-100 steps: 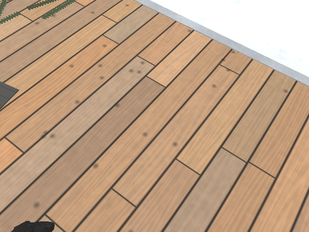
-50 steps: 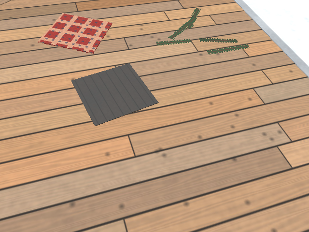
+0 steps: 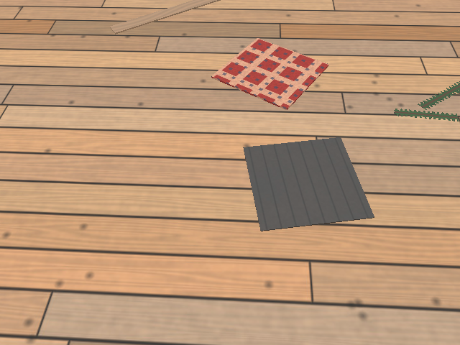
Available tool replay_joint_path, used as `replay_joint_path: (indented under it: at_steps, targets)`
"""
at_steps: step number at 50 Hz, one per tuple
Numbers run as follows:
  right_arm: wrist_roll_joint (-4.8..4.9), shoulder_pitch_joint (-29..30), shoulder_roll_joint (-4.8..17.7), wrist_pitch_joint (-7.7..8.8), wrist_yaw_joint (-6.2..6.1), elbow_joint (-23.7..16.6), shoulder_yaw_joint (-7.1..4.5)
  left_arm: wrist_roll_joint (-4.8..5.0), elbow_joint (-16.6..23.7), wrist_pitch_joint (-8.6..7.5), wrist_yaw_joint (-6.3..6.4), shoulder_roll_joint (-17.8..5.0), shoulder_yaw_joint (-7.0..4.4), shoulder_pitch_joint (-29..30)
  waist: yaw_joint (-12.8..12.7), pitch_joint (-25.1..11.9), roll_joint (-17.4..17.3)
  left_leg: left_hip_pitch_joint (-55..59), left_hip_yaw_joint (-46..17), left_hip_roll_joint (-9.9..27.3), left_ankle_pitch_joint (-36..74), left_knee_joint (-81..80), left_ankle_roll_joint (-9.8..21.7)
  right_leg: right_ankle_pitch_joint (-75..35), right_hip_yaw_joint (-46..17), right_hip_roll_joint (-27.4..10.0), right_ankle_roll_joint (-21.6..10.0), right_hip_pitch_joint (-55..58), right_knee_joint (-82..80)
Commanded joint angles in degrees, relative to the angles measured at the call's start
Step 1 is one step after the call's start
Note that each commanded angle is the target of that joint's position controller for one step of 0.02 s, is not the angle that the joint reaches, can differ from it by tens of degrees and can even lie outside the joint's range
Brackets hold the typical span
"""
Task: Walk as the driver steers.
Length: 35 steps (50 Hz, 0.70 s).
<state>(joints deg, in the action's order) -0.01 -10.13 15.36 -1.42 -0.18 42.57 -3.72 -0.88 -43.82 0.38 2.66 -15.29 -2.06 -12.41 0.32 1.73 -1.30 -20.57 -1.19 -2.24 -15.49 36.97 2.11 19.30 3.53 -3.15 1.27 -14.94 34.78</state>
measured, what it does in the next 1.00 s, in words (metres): walks ahead, turning left: right foot, then left foot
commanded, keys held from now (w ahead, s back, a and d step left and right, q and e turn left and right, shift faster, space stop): q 0.38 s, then w+q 0.62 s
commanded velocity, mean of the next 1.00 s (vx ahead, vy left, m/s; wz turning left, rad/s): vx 0.20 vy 0.00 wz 0.55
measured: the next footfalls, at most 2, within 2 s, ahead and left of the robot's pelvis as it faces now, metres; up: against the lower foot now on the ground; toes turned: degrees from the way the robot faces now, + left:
right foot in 0.46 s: +0.09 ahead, -0.13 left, +0.00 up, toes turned +20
left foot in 0.96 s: +0.16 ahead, +0.23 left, +0.00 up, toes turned +35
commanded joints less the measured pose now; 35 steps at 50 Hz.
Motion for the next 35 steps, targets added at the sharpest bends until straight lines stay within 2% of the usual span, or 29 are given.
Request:
replay_joint_path:
  at_steps: [1,2,3,4,5,6,7,8,9,10,11,14,16,19,20,22,23,24,25,26,27,28,29,31,35]
  targets:
    - [0.47,3.1,4.5,0.62,0.57,-5.7,-1.97,0.95,4.0,-0.67,1.43,-10.4,-3.21,1.6,-0.8,-2.1,11.6,-4.8,1.2,1.7,-4.0,4.0,0.9,-19.0,-13.1,-15.6,-9.7,4.5,-10.5]
    - [0.66,2.6,4.1,0.47,0.84,-5.6,-1.99,1.20,4.2,-0.43,1.61,-10.6,-3.44,2.1,-0.5,-2.4,10.4,-3.2,1.5,1.8,-2.7,1.0,1.5,-20.4,-11.2,-14.9,-8.8,4.3,-8.6]
    - [0.81,2.1,4.8,0.31,0.89,-5.7,-2.33,1.24,4.1,-0.18,1.63,-10.6,-3.67,1.3,-0.6,-2.8,8.1,0.0,0.2,1.9,4.1,-3.4,2.4,-18.4,-8.3,-12.9,-6.7,2.8,-5.8]
    - [0.63,1.9,8.8,0.19,0.53,-6.1,-3.50,0.46,4.7,-0.23,1.46,-9.8,-3.77,-0.7,-2.3,-3.6,-0.8,3.6,-8.0,5.6,19.1,-6.8,4.8,-12.4,-1.9,-7.4,-2.9,-0.8,1.8]
    - [0.58,-0.9,11.7,0.06,0.17,-5.8,-4.37,-0.24,6.9,-0.39,1.29,-7.7,-3.09,2.5,-0.9,-4.8,-11.2,10.7,-21.4,11.5,26.0,-11.7,11.4,-3.2,3.4,1.1,2.1,-10.8,12.7]
    - [-0.40,-6.3,11.5,0.67,0.36,-5.4,-4.12,-0.07,9.0,-0.50,1.25,-6.3,-2.42,8.0,3.8,-7.2,-14.1,19.0,-31.4,17.5,31.9,-15.6,17.5,17.7,-2.5,4.5,3.0,-20.8,24.3]
    - [-0.73,-6.6,11.1,1.82,0.44,-5.3,-3.54,0.50,8.9,-0.55,0.87,-6.3,-2.54,6.9,3.0,-9.9,-9.0,21.6,-31.2,19.2,34.8,-14.8,18.4,19.8,-7.9,3.5,2.7,-22.9,32.4]
    - [-0.16,-4.2,11.0,2.57,0.28,-6.1,-3.46,0.79,8.1,-0.40,0.65,-6.5,-2.69,5.5,1.6,-10.1,-4.2,21.3,-27.8,18.1,36.3,-13.4,16.8,17.6,-8.9,2.7,2.5,-23.6,35.2]
    - [0.73,-1.6,10.9,2.70,-0.09,-6.6,-3.37,0.58,7.7,-0.41,0.66,-7.0,-2.92,4.8,0.4,-9.3,-1.6,19.7,-24.9,16.8,36.1,-13.3,14.9,13.9,-9.4,1.9,2.6,-23.7,33.6]
    - [1.27,0.2,10.2,2.30,-0.66,-6.8,-3.06,0.32,7.6,-0.53,0.87,-7.7,-3.20,4.9,-0.2,-9.2,-1.8,17.8,-22.7,15.2,34.5,-13.6,13.3,10.8,-9.5,1.2,2.9,-21.8,30.7]
    - [1.29,1.2,10.0,1.57,-1.05,-6.9,-2.94,0.41,7.8,-0.70,0.76,-7.2,-3.12,4.9,-0.7,-8.8,-3.1,15.6,-21.0,13.2,33.5,-14.0,12.5,8.8,-8.5,1.8,3.4,-19.5,27.9]
    - [0.82,0.9,10.5,0.15,-2.05,-7.1,-3.26,0.95,7.9,-0.99,0.00,-5.3,-2.40,5.1,-0.5,-9.5,-5.0,14.6,-19.6,10.9,32.0,-13.9,11.6,5.9,-7.5,3.6,4.3,-15.0,18.3]
    - [0.92,1.4,11.2,-0.38,-2.26,-7.6,-3.62,1.12,8.2,-1.06,-0.43,-4.9,-2.15,5.6,0.1,-9.6,-5.8,12.8,-20.9,10.6,28.4,-14.1,11.2,4.2,-7.5,4.6,4.2,-11.2,12.4]
    - [1.05,2.7,11.4,-0.97,-1.92,-8.3,-3.79,1.40,8.4,-1.18,-1.20,-5.8,-2.54,4.9,0.2,-8.6,-7.9,10.2,-24.5,10.4,23.1,-14.5,10.6,2.5,-7.4,5.8,3.5,-6.7,5.3]
    - [1.34,2.9,11.1,-1.14,-1.84,-8.5,-3.74,1.50,8.3,-1.32,-1.53,-6.1,-2.73,3.8,-0.2,-9.2,-7.9,9.2,-25.4,9.7,15.4,-14.9,10.0,1.2,-7.1,5.9,2.9,-4.5,1.8]
    - [2.06,4.2,10.0,-1.41,-1.93,-9.1,-3.30,1.47,7.3,-1.60,-1.86,-5.9,-3.29,0.5,-2.6,-7.6,-7.0,1.2,-24.8,5.8,-6.8,-14.5,6.8,-6.0,-5.2,5.9,0.3,5.2,-10.1]
    - [1.63,3.2,7.8,-1.17,-1.95,-9.1,-2.64,0.90,7.0,-1.64,-1.44,-8.2,-4.09,-2.4,-3.3,-7.2,-1.9,-7.9,-21.2,2.0,-17.8,-7.5,3.6,-1.6,-11.3,-1.2,-2.6,13.2,-13.0]
    - [1.17,1.7,3.9,-0.68,-1.89,-9.3,-1.73,-0.17,7.2,-1.46,-1.11,-12.1,-4.71,-5.9,-3.3,-7.3,10.0,-18.5,-9.1,-6.2,-21.5,10.2,0.0,12.3,-27.2,-14.5,-8.2,17.4,-18.9]
    - [1.07,4.9,7.1,0.76,-1.66,-12.3,-2.64,-2.27,7.4,-2.43,-1.90,-15.4,-5.50,-4.7,-2.7,-1.2,16.4,-26.5,-9.6,-2.6,-17.5,18.6,-0.6,24.1,-43.2,-21.4,-15.2,8.9,-25.8]
    - [0.89,5.0,10.6,1.28,-1.51,-11.6,-3.54,-1.56,8.7,-3.33,-1.49,-12.3,-4.88,-0.4,-0.9,2.1,12.8,-26.7,-10.2,0.4,-12.0,23.9,-1.1,26.0,-39.3,-19.4,-14.7,6.4,-26.2]
    - [0.72,2.5,11.5,1.22,-1.27,-9.7,-4.09,-0.29,8.9,-3.69,-0.87,-9.7,-4.19,2.1,0.5,2.8,11.3,-26.7,-9.0,0.9,-7.6,26.3,-2.1,22.1,-32.5,-15.8,-12.0,6.7,-25.8]
    - [0.42,0.5,11.0,1.02,-1.14,-8.3,-4.18,0.34,9.5,-3.83,-0.44,-8.5,-3.80,2.8,0.7,1.0,10.0,-25.9,-7.3,1.4,-4.5,29.0,-3.2,17.9,-27.2,-13.4,-10.0,8.1,-25.2]
    - [0.36,0.6,9.7,1.04,-0.74,-8.1,-3.91,0.67,9.1,-4.00,-0.12,-8.1,-3.57,1.8,0.0,1.3,9.3,-26.1,-6.2,2.1,-1.4,31.4,-4.0,13.6,-23.1,-12.3,-9.4,8.0,-25.7]
    - [0.76,2.0,7.4,1.37,-0.19,-8.7,-3.22,0.25,8.4,-4.55,-0.05,-7.8,-3.43,-1.3,-1.4,1.3,8.3,-25.8,-4.2,3.0,3.0,32.7,-4.8,8.6,-16.8,-11.0,-9.1,7.9,-26.7]
    - [1.14,5.8,5.5,2.03,0.51,-10.4,-2.30,0.21,6.9,-4.87,-0.54,-8.8,-4.09,-6.6,-4.3,1.9,8.2,-28.0,-3.4,4.8,6.9,23.9,-6.0,2.3,-11.1,-12.0,-10.4,12.5,-27.6]
Keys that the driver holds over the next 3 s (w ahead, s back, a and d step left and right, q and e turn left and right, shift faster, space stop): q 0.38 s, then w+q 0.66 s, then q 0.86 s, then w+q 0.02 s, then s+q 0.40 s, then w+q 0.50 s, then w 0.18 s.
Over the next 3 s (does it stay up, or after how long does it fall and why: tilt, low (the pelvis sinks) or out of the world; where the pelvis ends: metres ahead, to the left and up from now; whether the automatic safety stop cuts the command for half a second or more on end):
stays up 0.26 0.35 -0.01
